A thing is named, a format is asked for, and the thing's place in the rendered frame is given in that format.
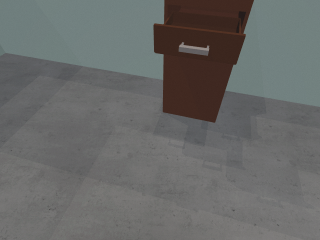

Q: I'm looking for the handle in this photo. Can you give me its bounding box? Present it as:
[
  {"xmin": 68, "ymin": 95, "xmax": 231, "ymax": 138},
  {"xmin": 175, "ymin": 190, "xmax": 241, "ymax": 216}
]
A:
[{"xmin": 178, "ymin": 42, "xmax": 209, "ymax": 56}]

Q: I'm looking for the drawer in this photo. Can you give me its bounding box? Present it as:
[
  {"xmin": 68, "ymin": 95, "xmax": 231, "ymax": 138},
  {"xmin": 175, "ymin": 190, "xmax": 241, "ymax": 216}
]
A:
[{"xmin": 153, "ymin": 11, "xmax": 246, "ymax": 65}]

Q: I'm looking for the cabinet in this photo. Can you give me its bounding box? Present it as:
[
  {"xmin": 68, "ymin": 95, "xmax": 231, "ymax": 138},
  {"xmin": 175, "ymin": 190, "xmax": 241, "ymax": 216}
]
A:
[{"xmin": 162, "ymin": 0, "xmax": 254, "ymax": 123}]

